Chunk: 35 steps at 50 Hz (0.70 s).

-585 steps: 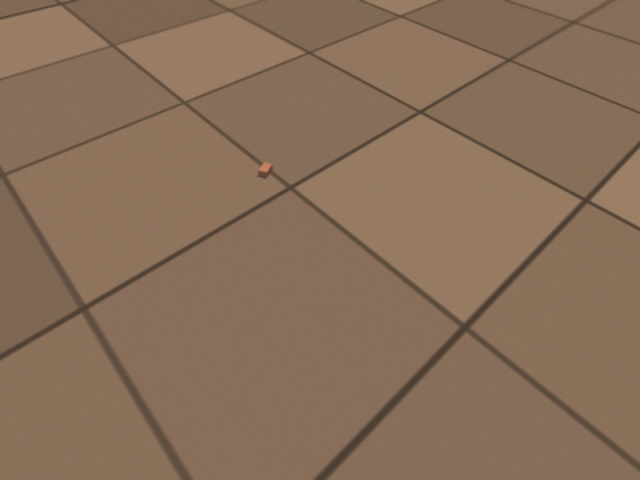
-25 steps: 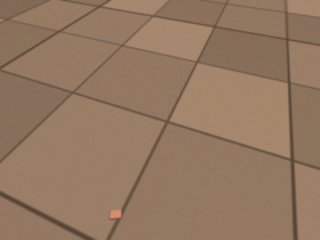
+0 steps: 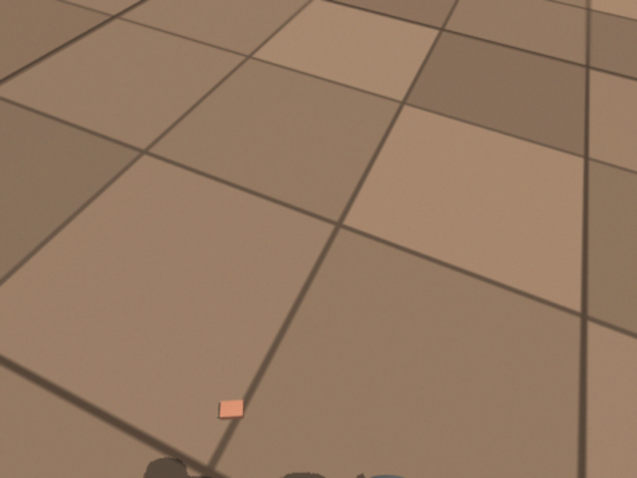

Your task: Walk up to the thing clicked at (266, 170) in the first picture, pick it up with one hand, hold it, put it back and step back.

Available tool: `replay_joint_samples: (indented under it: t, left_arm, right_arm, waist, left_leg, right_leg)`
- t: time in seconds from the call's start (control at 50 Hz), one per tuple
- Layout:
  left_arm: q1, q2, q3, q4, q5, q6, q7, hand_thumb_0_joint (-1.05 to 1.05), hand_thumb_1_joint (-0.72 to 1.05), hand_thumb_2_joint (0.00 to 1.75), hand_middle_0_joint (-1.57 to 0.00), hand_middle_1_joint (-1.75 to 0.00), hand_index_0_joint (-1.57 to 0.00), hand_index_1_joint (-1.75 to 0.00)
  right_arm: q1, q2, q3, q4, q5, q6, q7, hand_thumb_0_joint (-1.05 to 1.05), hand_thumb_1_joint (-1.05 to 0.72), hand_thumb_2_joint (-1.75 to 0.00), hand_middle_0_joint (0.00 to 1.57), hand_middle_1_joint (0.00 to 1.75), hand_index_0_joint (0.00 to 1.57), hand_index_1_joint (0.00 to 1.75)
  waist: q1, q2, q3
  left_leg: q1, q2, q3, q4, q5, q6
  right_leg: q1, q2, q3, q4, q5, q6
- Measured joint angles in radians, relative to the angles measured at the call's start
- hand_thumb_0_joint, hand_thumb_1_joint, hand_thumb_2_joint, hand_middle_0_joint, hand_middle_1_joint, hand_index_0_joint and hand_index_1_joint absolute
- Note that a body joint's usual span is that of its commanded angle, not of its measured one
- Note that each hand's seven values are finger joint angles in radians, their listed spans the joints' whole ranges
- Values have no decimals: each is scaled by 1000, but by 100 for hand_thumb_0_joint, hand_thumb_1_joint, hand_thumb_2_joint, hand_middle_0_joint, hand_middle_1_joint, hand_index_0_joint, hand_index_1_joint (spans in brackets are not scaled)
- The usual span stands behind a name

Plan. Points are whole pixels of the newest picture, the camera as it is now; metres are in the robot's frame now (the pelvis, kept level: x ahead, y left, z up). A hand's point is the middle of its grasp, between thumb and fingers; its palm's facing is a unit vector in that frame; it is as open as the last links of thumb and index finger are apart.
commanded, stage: walk up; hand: left
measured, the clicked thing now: (232, 409) +0.38 +0.21 -0.76
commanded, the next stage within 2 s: none
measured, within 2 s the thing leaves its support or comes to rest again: neither
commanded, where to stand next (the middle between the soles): -0.01 -0.03 m, yaw +0 degrees
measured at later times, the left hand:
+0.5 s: hand out of the picture +0.08 +0.21 -0.15, palm faces -0.02 -0.95 -0.33, open 7.4 cm
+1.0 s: hand out of the picture +0.06 +0.21 -0.16, palm faces -0.01 -0.95 -0.32, open 7.4 cm
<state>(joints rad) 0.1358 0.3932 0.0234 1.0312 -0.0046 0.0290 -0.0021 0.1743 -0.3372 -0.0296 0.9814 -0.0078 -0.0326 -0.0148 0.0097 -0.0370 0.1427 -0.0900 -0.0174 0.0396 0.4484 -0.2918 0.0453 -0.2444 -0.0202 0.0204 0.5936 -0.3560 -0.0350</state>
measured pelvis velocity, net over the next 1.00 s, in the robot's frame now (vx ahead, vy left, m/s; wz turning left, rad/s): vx -0.02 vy -0.04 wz -0.01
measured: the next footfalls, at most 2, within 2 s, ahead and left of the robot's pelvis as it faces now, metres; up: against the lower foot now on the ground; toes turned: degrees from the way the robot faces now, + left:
right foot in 0.06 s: +0.08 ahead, -0.15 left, +0.00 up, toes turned +0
right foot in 1.72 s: +0.04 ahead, -0.16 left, +0.00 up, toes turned -3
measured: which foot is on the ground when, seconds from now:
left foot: down 0.00-1.00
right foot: up 0.00-0.04, down 0.06-1.00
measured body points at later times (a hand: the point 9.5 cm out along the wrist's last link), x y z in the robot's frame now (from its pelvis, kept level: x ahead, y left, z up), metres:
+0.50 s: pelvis -0.02 -0.04 +0.00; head +0.00 -0.04 +0.45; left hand +0.08 +0.26 -0.13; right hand +0.06 -0.34 -0.13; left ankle -0.03 +0.09 -0.74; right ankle +0.04 -0.15 -0.74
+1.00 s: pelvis -0.02 -0.04 +0.00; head +0.00 -0.04 +0.45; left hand +0.06 +0.26 -0.13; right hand +0.03 -0.35 -0.13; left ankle -0.03 +0.09 -0.74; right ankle +0.04 -0.15 -0.74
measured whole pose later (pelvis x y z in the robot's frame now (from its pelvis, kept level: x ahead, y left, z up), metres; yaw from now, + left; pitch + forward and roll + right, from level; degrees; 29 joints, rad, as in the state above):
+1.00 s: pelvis -0.02 -0.04 +0.00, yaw -1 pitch -2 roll +0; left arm 0.10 0.35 0.04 1.10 0.01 0.01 -0.02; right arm 0.14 -0.35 -0.02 1.12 -0.01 0.00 0.01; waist 0.00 -0.02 0.08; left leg -0.14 0.02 0.03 0.40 -0.22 -0.02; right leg -0.24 0.01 0.00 0.39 -0.11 -0.02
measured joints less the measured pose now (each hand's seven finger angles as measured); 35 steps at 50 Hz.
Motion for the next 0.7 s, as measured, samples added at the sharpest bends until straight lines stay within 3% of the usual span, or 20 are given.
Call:
replay_joint_samples:
  t: [0.04,0.06,0.1,0.16,0.34,0.7]
  left_arm:
    - [-17,-2,0,1,1,-1,1,1,91,90,-21,-30,-20,-30]
    - [-25,-3,0,3,2,-4,1,1,91,90,-21,-30,-20,-30]
    - [-43,-15,0,8,2,-5,2,1,91,90,-21,-30,-20,-30]
    - [-68,-25,-6,4,-1,-2,-3,1,91,90,-21,-30,-20,-30]
    - [-109,-43,-5,18,6,-10,-9,1,91,90,-21,-30,-20,-30]
    - [-31,-57,19,83,24,-13,-17,1,91,90,-21,-30,-21,-30]
  right_arm:
    - [-17,2,2,-1,8,12,-3,0,-90,-90,21,30,20,30]
    - [-27,2,2,0,13,20,-3,0,-90,-90,21,30,20,30]
    - [-51,-1,-3,6,23,34,-6,0,-90,-90,21,30,20,30]
    - [-69,0,-6,16,20,39,-6,0,-90,-90,21,30,20,30]
    - [-101,-5,0,76,8,42,13,0,-90,-90,21,30,20,30]
    - [-59,-28,-2,131,-3,46,26,0,-91,-90,20,29,20,30]
  waist:
    - [-1,-6,5]
    - [-2,-9,7]
    - [-11,10,11]
    - [-15,15,4]
    - [-17,16,-10]
    - [-8,34,-48]
  left_leg:
    - [-5,-9,6,25,-16,-2]
    - [-10,-13,10,44,-27,-4]
    - [-19,-3,6,68,-39,-9]
    - [-23,-6,5,51,-24,-14]
    - [-19,5,2,-20,34,-31]
    - [-44,46,-9,-55,74,-60]
  right_leg:
    - [19,-12,-3,-71,133,-4]
    - [29,-18,-1,-91,181,13]
    - [33,-12,-6,-91,155,50]
    - [20,-15,-7,-86,144,59]
    - [19,-4,-11,-143,194,43]
    - [13,36,-26,-220,255,10]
